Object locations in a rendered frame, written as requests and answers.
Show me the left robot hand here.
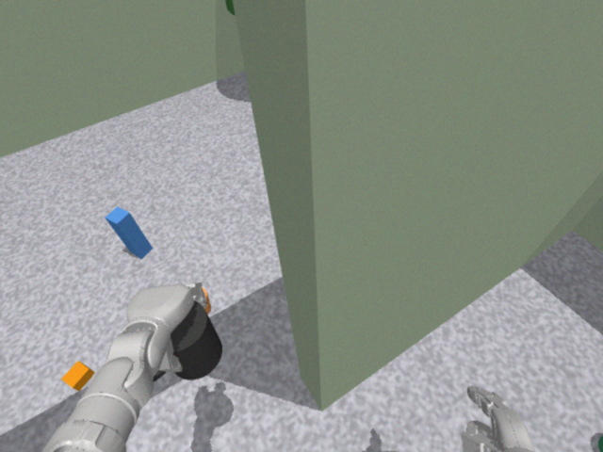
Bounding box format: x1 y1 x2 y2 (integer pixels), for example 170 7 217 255
126 282 207 373

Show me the left robot arm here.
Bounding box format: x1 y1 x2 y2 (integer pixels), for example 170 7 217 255
41 316 171 452

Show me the right robot hand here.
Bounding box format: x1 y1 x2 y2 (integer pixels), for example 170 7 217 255
461 386 535 452

